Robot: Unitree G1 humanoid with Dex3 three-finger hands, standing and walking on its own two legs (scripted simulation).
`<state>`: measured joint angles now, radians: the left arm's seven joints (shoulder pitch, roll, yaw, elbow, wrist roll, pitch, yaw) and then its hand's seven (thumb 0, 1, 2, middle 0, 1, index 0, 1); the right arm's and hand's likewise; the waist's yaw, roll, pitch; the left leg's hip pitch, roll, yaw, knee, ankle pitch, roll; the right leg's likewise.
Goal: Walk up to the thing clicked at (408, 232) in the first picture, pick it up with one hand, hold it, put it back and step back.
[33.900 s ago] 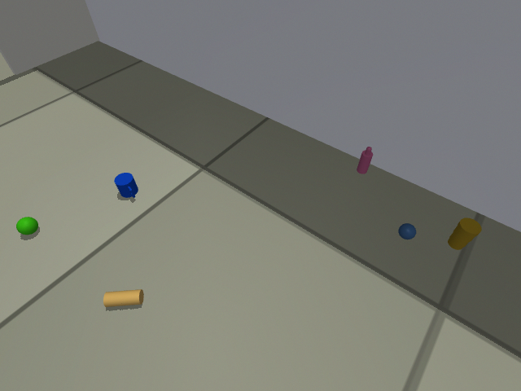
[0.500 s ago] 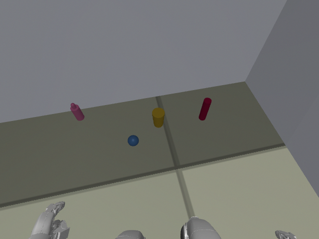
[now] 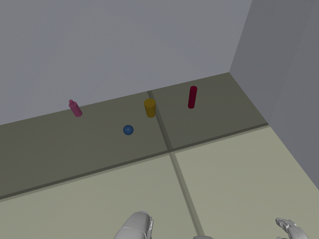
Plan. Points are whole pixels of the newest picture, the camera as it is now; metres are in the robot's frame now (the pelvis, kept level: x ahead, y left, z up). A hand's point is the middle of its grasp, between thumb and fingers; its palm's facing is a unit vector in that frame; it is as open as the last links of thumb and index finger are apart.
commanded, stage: step back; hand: left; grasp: from above
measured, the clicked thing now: (128, 130) +0.86 +0.30 -0.72
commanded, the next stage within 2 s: stand in 1.50 s
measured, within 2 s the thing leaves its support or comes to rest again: neither
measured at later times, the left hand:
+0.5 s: hand out of the picture -0.08 +0.25 -0.15, palm faces +0.02 -0.92 -0.39, open 7.4 cm
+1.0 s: hand out of the picture -0.13 +0.26 -0.14, palm faces +0.07 -0.92 -0.39, open 7.4 cm
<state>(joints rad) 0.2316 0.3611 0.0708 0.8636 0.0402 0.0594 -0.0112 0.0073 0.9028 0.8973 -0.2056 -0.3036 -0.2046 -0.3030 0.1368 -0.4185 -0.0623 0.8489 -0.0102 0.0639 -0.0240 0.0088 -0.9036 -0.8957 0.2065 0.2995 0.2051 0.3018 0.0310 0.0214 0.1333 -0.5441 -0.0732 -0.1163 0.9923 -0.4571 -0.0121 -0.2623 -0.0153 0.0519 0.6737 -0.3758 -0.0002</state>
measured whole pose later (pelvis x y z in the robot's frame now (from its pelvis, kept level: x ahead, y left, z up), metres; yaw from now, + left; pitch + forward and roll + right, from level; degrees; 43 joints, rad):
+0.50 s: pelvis -0.16 -0.03 +0.00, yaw +0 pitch -2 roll +0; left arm 0.20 0.39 0.08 0.90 0.03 0.03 -0.01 0.01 0.90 0.90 -0.20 -0.30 -0.20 -0.30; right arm 0.14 -0.38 -0.04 0.86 -0.05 0.03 0.00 0.01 -0.90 -0.90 0.21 0.30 0.21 0.30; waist 0.01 -0.01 0.10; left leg -0.40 0.05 0.02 0.65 -0.22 0.01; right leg -0.21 0.02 0.05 0.66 -0.46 -0.01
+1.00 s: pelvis -0.17 -0.03 +0.01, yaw +4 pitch -2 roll +1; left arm 0.21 0.40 0.07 0.99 0.02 0.00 -0.02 0.01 0.90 0.90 -0.20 -0.30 -0.20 -0.30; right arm 0.24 -0.35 -0.06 0.97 -0.04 -0.03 0.02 0.01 -0.90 -0.90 0.21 0.30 0.21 0.30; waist 0.00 -0.02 0.07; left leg -0.23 -0.03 -0.02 0.53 -0.26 0.01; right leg -0.33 -0.04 0.01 0.80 -0.49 -0.02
